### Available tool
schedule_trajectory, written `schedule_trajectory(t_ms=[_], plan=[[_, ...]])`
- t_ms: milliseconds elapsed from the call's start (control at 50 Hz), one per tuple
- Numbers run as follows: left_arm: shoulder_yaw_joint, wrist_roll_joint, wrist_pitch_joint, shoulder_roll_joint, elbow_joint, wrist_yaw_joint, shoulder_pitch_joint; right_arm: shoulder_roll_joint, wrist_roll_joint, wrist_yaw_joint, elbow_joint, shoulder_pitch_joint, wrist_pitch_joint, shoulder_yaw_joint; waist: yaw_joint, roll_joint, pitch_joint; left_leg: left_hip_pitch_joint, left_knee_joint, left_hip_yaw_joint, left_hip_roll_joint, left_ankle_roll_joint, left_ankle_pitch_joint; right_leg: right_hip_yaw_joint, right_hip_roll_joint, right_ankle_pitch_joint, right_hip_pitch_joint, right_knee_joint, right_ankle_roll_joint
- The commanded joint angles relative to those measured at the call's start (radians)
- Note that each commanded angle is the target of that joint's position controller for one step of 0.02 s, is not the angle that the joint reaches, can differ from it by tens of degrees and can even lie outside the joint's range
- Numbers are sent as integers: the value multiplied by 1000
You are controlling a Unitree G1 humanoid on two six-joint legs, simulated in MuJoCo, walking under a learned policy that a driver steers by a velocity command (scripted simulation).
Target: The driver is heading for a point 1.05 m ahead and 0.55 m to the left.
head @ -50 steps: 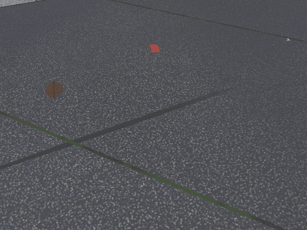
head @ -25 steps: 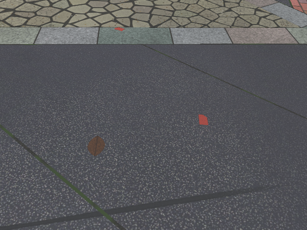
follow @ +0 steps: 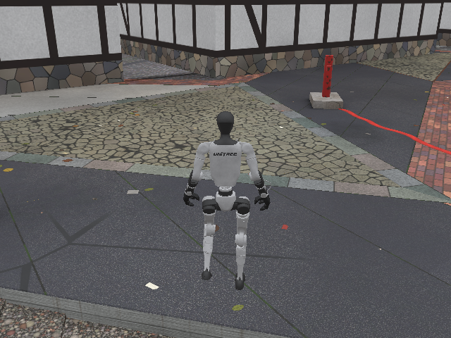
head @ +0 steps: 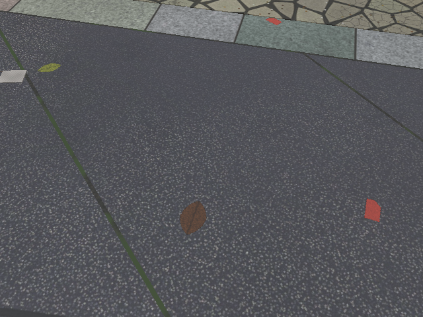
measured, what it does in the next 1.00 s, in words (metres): walks ahead, turning left: left foot, then right foot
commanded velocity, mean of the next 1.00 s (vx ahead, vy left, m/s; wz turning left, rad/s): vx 0.50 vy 0.00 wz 0.60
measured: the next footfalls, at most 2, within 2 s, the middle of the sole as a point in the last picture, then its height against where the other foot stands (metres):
left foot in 0.32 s outside the picture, level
right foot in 0.80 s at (210, 264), level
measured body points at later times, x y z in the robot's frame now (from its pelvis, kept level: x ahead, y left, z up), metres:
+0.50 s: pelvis +0.28 +0.08 +0.00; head +0.32 +0.10 +0.44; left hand +0.34 +0.38 -0.11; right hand +0.48 -0.15 -0.10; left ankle +0.30 +0.15 -0.74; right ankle +0.30 -0.10 -0.65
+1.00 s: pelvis +0.56 +0.11 +0.00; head +0.58 +0.11 +0.45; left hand +0.48 +0.39 -0.10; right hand +0.83 -0.04 -0.10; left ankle +0.47 +0.23 -0.65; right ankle +0.62 +0.02 -0.74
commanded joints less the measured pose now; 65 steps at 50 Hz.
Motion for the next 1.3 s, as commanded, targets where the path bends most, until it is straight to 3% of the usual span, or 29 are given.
schedule_trajectory(t_ms=[20,100,220,280,320,340,360,380,400,420,440,480,540,620,680,740,780,800,820,840,860,880,900,940,1020,1140,1220,1260,1300], plan=[[26,-10,-25,80,-21,-6,2,9,-3,5,-97,-19,4,0,-6,-109,20,-165,-38,-43,88,-7,38,212,-286,168,83,-232,-168],[43,3,-22,138,0,-11,-9,-3,-14,24,-120,-115,2,1,4,-84,46,-149,-299,-19,90,-14,249,69,-262,278,72,-246,-154],[59,-28,8,197,59,-1,91,-11,-4,61,-190,-327,-9,4,79,-73,68,-122,-598,77,44,35,325,-37,-297,401,272,-203,-104],[71,-38,30,235,69,8,99,-65,-16,65,-205,-280,1,-26,21,-136,-1,25,-636,152,-49,94,171,-86,-304,833,350,-24,-74],[69,-42,44,236,54,19,74,-157,-15,48,-138,6,11,-81,-135,-113,-144,427,-730,154,-118,163,211,-127,-254,862,206,351,-26],[39,1,37,150,26,19,105,-242,-12,26,-112,134,19,-104,-146,67,-237,749,-710,-140,78,228,297,-120,-186,246,-101,682,15],[7,5,5,78,-40,9,142,-298,-8,29,-146,79,2,-99,-54,233,-374,986,-888,-744,297,439,87,44,24,-417,-472,1013,64],[26,-31,-28,165,-56,-7,36,-212,-15,33,-148,108,-7,-79,-127,99,-390,973,-957,-734,283,398,21,202,-34,-358,-580,1062,53],[22,-53,-40,161,-75,-13,-18,-170,-20,32,-137,74,-17,-67,-111,67,-249,852,-957,-581,247,358,68,182,-73,-278,-620,1014,38],[18,-33,-43,147,-66,-6,-18,-143,-16,33,-143,8,-23,-57,-54,-37,-159,678,-961,-468,201,319,179,182,-118,-204,-566,916,39],[25,-8,-37,156,-59,1,-18,-117,-21,32,-153,-52,-26,-48,-16,-42,-122,548,-974,-394,167,299,278,183,-145,-170,-491,836,48],[30,3,-12,152,-55,-2,12,-104,-34,25,-160,-97,-30,-42,32,-10,-91,405,-1018,-342,134,299,361,180,-158,-141,-401,767,68],[16,13,8,109,-65,2,-40,-129,-30,8,-132,-70,-34,-49,25,-11,-56,289,-1035,-250,95,296,433,150,-138,-45,-379,622,106],[-1,4,3,74,-98,-8,-206,-142,-16,-7,-97,-11,-22,-54,-42,31,-23,241,-1011,-195,28,233,294,142,-79,215,-307,310,111],[6,-15,-8,97,-120,-22,-274,-150,-9,-7,-71,44,-18,-58,-71,49,-20,274,-970,-258,50,217,193,158,-47,242,-252,200,103],[27,-21,-18,135,-122,-30,-247,-138,-8,-9,-65,54,-11,-57,-46,86,-29,353,-875,-355,80,193,160,177,-36,123,-197,137,67],[48,-14,-25,155,-91,-26,-115,-96,-13,-9,-74,41,-9,-45,26,93,-80,333,-749,-347,28,148,204,155,-39,93,0,78,19],[64,5,-31,205,-81,-19,23,-34,-23,-6,-90,40,-14,-23,87,9,-194,234,-498,-272,-30,107,136,288,-186,56,231,87,-47],[85,24,-21,296,-53,-16,134,19,-1,-8,-114,169,-23,-6,52,-305,-331,-100,-154,-121,-166,28,-221,728,-430,-119,566,0,-218],[77,-5,-15,234,-46,-23,146,-77,11,-12,-103,176,-26,-19,65,-328,-308,-262,17,-124,-94,8,-251,934,-481,-384,568,-77,-247],[58,-10,-8,161,-61,-17,102,-140,6,-13,-106,72,-19,-38,94,-213,-180,-297,72,-121,-51,1,-154,785,-431,-405,460,-95,-200],[46,-3,0,134,-64,-13,55,-140,-9,-15,-119,-2,-13,-40,87,-141,-102,-270,62,-88,-19,-2,-79,630,-384,-275,338,-97,-162],[38,3,5,112,-57,-12,21,-124,-19,-12,-132,-40,-12,-41,67,-125,-47,-240,18,-85,4,-1,-30,523,-338,-149,240,-115,-147],[30,7,1,85,-43,-8,-5,-84,-8,-2,-133,-30,-4,-41,30,-163,-12,-162,-49,-69,39,3,15,369,-283,-12,139,-162,-126],[46,-3,-12,128,6,-9,21,-33,-16,3,-151,-78,13,-27,24,-128,5,-194,-179,-48,54,-12,82,231,-303,174,139,-211,-156],[57,-12,6,175,52,2,46,-11,-13,38,-177,-235,1,-12,71,-110,34,-134,-490,29,47,-1,328,33,-282,240,184,-222,-115],[69,-32,24,214,81,1,83,-24,-8,59,-212,-307,3,-16,77,-111,65,-89,-609,85,23,42,257,-28,-315,342,271,-186,-89],[78,-42,35,246,84,5,78,-60,-17,61,-213,-264,8,-35,31,-140,21,26,-635,142,-38,83,153,-72,-315,678,308,-60,-71],[76,-48,47,244,78,14,65,-140,-16,50,-144,0,16,-84,-117,-116,-119,400,-727,173,-124,150,196,-126,-268,828,208,293,-29]])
